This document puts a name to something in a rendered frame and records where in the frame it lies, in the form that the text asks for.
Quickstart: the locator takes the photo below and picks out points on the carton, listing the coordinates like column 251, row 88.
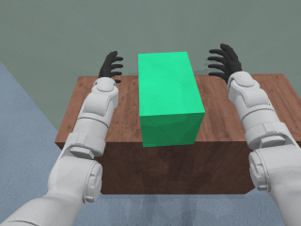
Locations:
column 170, row 107

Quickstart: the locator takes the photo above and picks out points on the robot left forearm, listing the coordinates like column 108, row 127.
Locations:
column 87, row 139

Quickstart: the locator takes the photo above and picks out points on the left robot hand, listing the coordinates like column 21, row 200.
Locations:
column 107, row 66

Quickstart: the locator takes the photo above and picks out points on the robot right upper arm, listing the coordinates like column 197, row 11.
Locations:
column 277, row 171

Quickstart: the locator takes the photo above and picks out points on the robot right forearm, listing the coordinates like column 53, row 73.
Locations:
column 257, row 115

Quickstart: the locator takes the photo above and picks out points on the robot left upper arm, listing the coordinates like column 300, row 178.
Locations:
column 74, row 182

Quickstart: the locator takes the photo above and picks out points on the pedestal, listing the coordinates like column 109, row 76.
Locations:
column 216, row 164

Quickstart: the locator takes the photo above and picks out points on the right robot hand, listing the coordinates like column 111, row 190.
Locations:
column 229, row 59

